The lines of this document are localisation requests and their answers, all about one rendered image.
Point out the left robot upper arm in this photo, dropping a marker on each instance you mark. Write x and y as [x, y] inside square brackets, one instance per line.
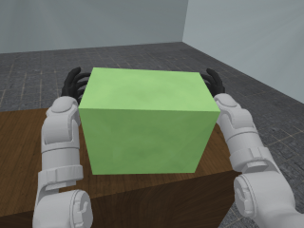
[70, 209]

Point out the carton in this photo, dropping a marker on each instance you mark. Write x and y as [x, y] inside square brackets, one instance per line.
[140, 121]

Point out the left robot hand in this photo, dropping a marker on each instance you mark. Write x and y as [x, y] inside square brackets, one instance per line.
[70, 88]

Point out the pedestal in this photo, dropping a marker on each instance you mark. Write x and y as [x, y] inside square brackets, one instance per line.
[158, 200]

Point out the right robot upper arm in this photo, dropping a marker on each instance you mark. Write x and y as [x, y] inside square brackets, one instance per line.
[266, 198]

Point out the right robot hand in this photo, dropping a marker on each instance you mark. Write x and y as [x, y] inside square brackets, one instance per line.
[215, 87]

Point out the right robot forearm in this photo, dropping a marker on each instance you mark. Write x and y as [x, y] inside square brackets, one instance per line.
[247, 152]

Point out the left robot forearm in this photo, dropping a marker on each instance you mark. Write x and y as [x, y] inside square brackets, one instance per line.
[60, 144]

